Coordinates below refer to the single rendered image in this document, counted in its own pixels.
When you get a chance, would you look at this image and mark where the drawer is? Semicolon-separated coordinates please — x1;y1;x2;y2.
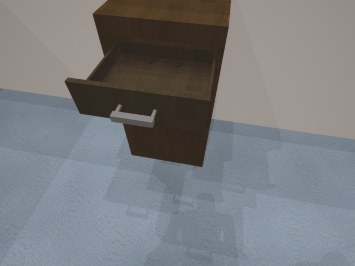
64;40;217;133

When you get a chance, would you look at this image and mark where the handle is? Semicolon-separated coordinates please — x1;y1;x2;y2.
110;104;157;128

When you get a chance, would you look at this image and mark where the cabinet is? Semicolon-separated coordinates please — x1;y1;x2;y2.
93;0;231;167

